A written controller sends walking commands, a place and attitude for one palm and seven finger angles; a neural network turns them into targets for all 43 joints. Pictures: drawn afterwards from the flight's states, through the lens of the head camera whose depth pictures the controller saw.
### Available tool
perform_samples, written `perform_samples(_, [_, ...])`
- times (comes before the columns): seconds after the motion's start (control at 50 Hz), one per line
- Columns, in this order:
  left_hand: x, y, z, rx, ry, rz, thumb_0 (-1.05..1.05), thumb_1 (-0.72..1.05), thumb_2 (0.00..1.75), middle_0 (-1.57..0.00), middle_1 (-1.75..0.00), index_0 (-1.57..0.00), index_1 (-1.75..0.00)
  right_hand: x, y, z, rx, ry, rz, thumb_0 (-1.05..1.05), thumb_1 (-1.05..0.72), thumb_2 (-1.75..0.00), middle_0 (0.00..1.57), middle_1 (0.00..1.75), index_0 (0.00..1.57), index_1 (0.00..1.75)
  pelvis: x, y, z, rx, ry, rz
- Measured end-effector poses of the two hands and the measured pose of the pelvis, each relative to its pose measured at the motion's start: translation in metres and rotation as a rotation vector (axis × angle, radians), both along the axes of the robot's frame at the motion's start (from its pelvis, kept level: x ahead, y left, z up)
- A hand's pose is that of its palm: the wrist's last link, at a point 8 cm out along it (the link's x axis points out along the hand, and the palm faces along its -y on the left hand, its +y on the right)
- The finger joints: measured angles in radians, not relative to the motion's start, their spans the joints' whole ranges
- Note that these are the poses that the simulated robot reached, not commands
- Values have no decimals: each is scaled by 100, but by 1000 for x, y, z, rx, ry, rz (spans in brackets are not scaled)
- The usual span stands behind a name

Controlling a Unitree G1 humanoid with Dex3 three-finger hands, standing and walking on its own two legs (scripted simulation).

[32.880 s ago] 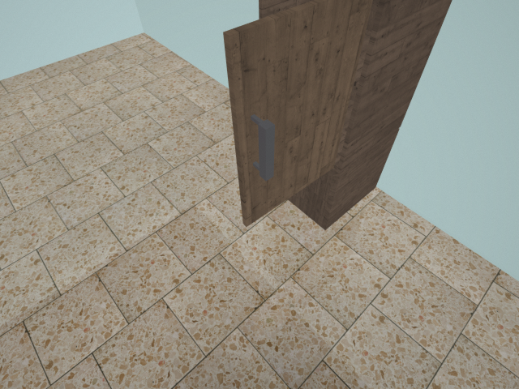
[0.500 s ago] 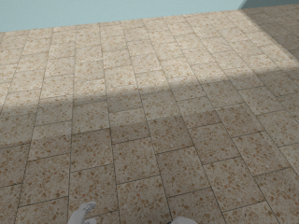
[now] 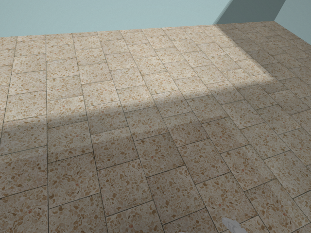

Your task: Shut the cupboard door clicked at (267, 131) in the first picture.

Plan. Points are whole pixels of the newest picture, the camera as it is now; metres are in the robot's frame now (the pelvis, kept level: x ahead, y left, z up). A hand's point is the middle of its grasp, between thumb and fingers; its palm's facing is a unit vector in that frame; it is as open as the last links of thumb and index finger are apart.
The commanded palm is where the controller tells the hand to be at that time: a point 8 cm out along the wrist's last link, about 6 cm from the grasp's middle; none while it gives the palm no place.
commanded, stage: turn to face it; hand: left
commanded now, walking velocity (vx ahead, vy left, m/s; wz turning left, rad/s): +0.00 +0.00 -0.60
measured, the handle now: out of the picture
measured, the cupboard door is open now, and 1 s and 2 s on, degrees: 58 58 58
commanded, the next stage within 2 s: none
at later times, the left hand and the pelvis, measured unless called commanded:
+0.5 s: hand (120, 218) +0.18 +0.11 -0.15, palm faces -0.33 -0.90 -0.28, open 7.4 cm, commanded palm none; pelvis -0.01 -0.03 -0.01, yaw -19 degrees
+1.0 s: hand (113, 223) +0.17 +0.13 -0.18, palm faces -0.50 -0.84 -0.20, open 7.4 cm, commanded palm none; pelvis +0.01 -0.01 +0.00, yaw -36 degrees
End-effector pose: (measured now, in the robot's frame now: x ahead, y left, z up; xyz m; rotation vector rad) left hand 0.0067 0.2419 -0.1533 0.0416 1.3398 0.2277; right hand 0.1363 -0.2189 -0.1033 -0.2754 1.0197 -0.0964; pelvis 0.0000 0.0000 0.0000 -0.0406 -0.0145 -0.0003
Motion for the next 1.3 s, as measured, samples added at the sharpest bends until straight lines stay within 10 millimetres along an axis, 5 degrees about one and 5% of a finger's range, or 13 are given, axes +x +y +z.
perform_samples(0.14, [63, 29, 17, 42, -80, -140, 0, 91, 90, -20, -30, -20, -30, -52, -10, 4, -13, 66, -150, 1, -90, -90, 20, 30, 20, 30, 2, 10, 9, -13, 3, -103])
perform_samples(0.24, [104, 24, 25, 68, -103, -249, 0, 91, 90, -20, -30, -20, -30, -107, -23, -4, -9, 147, -280, 1, -90, -90, 20, 30, 20, 30, 2, 8, 9, -5, 9, -172])
perform_samples(0.4, [164, -37, 34, 83, -175, -450, 0, 91, 90, -19, -30, -19, -30, -204, -47, -32, 46, 299, -475, 1, -90, -90, 20, 30, 20, 30, -2, -16, -1, 27, 13, -283])
perform_samples(0.48, [180, -74, 35, 100, -237, -527, 0, 91, 90, -20, -30, -20, -30, -236, -62, -54, 81, 350, -539, 1, -90, -90, 20, 30, 20, 30, -7, -33, -13, 44, 10, -329])
perform_samples(0.56, [173, -94, 43, 98, -225, -561, 0, 91, 90, -20, -30, -20, -30, -236, -70, -50, 95, 332, -573, 1, -91, -90, 20, 29, 19, 30, -11, -40, -4, 53, 1, -371])
perform_samples(0.72, [159, -107, 37, 57, -166, -601, 0, 91, 90, -20, -30, -20, -30, -206, -76, -32, 98, 197, -598, 1, -90, -90, 20, 29, 20, 30, -13, -44, 4, 59, 7, -443])
perform_samples(0.94, [170, -69, 4, 32, -56, -644, 0, 91, 90, -20, -30, -20, -30, -172, -63, -13, -1, 68, -648, 1, -90, -90, 20, 30, 20, 30, 4, -14, -6, 46, 23, -580])
perform_samples(1.14, [213, -77, 21, 47, -76, -790, 1, 91, 90, -20, -30, -20, -30, -224, -29, -5, 19, 123, -776, 1, -90, -90, 20, 30, 20, 30, 3, -8, 6, 12, 9, -723])
perform_samples(1.3, [234, -147, 32, 67, -157, -968, 0, 91, 90, -20, -30, -20, -30, -301, -14, -36, 114, 192, -949, 1, -90, -90, 20, 30, 20, 30, -15, -26, -5, 36, 4, -835])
